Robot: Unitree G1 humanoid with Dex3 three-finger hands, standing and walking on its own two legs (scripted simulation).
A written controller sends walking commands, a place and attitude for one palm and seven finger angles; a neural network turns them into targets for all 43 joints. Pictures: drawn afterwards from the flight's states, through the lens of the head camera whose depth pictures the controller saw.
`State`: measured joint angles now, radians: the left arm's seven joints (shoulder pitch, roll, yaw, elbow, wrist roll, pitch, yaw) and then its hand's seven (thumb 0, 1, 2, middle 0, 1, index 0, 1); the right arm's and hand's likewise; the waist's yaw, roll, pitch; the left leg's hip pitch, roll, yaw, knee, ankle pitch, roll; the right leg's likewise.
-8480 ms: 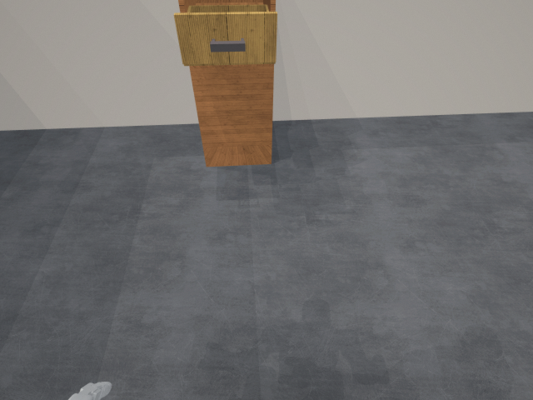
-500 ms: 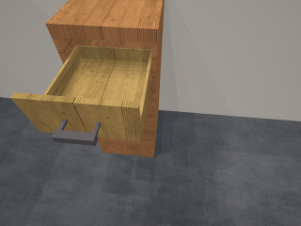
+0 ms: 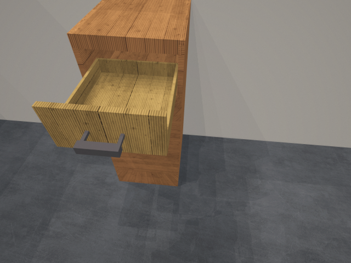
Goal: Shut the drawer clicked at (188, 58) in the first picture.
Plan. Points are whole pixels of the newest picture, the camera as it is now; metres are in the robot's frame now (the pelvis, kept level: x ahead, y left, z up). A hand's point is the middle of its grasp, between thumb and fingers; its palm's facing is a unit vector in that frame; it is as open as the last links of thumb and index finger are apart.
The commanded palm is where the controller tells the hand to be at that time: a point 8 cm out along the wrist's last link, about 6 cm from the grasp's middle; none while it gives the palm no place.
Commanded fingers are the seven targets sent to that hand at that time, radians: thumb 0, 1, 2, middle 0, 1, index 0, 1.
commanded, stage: come to a stop and stand still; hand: left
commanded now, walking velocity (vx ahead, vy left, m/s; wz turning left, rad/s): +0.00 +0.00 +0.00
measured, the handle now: (101, 142) +0.39 +0.22 +0.05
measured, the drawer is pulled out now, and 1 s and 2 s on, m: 0.30 0.30 0.30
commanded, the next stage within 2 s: look again from close up in 1.14 s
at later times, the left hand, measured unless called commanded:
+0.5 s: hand out of the picture +0.00 +0.17 -0.18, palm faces +0.02 -0.99 -0.16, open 7.4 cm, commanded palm none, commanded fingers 0.00 0.90 0.90 -0.20 -0.30 -0.20 -0.30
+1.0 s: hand out of the picture +0.02 +0.18 -0.18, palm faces +0.03 -0.99 -0.16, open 7.4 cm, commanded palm none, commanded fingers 0.00 0.90 0.90 -0.20 -0.30 -0.20 -0.30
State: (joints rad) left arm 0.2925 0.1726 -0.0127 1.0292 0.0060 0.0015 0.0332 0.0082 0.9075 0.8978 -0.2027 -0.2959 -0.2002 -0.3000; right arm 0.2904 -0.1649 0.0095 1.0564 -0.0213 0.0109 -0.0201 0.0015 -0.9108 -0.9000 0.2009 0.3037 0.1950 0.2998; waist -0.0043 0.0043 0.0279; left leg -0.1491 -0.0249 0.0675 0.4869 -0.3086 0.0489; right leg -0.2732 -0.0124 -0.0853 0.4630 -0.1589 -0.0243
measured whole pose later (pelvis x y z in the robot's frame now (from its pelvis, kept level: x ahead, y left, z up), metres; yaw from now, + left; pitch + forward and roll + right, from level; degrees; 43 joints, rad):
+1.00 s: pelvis +0.03 +0.03 +0.00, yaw -1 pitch -2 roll +0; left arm 0.32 0.11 -0.01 1.12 0.01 -0.01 0.05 0.01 0.91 0.90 -0.20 -0.30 -0.20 -0.30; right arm 0.31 -0.13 0.02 1.16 -0.01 -0.02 -0.05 0.00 -0.90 -0.90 0.20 0.30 0.19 0.30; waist 0.00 0.00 0.04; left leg -0.06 -0.06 0.09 0.42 -0.33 0.08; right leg -0.22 -0.04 -0.05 0.48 -0.21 0.02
